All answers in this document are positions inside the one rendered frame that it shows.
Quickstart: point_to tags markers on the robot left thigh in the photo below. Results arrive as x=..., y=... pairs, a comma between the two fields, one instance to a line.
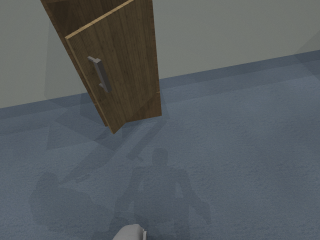
x=131, y=232

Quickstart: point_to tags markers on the handle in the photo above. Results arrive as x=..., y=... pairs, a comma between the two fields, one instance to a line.
x=102, y=74

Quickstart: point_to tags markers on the cupboard door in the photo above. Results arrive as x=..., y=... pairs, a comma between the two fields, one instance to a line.
x=122, y=40

